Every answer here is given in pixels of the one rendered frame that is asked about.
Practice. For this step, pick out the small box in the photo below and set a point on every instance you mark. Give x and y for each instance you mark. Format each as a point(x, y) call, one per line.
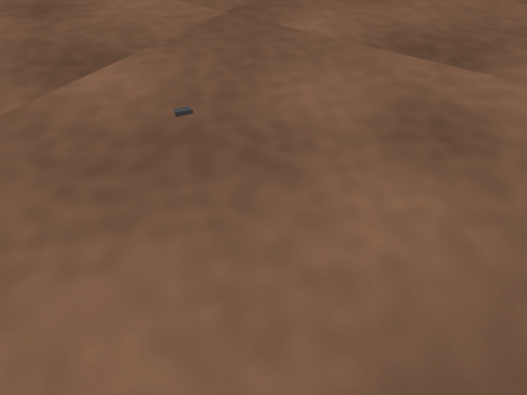
point(182, 111)

